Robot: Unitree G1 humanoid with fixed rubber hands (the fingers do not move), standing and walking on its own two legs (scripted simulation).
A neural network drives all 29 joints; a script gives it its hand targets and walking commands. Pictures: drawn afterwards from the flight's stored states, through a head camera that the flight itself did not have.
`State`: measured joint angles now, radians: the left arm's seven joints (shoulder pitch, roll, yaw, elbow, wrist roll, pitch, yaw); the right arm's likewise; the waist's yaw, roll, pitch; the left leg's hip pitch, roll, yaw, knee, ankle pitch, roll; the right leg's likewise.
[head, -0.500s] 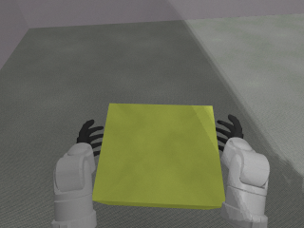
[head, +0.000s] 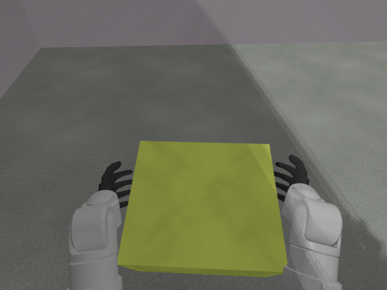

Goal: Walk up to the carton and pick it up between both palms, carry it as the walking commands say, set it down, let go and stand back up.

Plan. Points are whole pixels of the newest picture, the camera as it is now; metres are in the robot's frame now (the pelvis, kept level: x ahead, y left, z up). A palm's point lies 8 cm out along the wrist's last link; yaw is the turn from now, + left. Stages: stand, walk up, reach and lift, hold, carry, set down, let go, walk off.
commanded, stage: carry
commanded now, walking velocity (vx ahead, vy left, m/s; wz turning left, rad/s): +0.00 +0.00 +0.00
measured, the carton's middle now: (202, 208) +0.29 -0.02 +0.02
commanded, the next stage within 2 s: hold in 0.76 s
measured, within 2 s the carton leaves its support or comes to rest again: neither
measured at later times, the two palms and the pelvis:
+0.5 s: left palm (106, 214) +0.25 +0.17 +0.08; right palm (297, 207) +0.25 -0.19 +0.10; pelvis -0.02 +0.00 +0.00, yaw +0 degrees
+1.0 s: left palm (115, 211) +0.27 +0.16 +0.06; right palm (296, 211) +0.26 -0.20 +0.07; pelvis -0.02 +0.00 +0.00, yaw +0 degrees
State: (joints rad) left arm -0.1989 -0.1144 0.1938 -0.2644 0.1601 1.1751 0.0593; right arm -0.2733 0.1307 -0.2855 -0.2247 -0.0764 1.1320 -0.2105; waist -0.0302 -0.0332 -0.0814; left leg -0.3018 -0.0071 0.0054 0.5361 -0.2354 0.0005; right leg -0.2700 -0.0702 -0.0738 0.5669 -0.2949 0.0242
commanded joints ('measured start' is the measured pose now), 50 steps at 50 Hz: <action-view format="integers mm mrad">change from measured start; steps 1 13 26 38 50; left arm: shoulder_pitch -549 -577 -486 -511 -607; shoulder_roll -774 -738 -686 -687 -858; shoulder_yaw -683 -654 -502 -524 -519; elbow -37 13 256 239 524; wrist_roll -422 -371 -226 -225 -140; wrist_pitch -35 -119 -170 -244 -479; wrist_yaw -292 -290 -282 -277 -347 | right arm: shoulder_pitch -406 -432 -383 -369 -564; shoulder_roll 841 806 751 732 770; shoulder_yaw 808 773 621 626 612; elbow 97 150 353 334 497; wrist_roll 377 336 211 181 92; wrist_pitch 44 -39 -107 -186 -438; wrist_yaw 462 470 471 462 566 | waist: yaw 24 28 33 29 15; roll -74 -10 52 59 54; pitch -234 -121 -191 -149 -139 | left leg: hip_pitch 102 0 46 30 239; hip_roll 123 119 127 124 -52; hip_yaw -60 -85 -79 -73 -77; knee -82 -147 -126 -146 -189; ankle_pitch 88 -75 91 -44 128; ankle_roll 51 58 57 50 -11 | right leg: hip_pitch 48 -23 -5 -65 89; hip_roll -85 -67 -57 -59 158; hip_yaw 105 106 63 80 112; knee -181 -202 -136 -147 -224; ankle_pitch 122 -61 47 -21 137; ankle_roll -38 -29 -26 -32 -53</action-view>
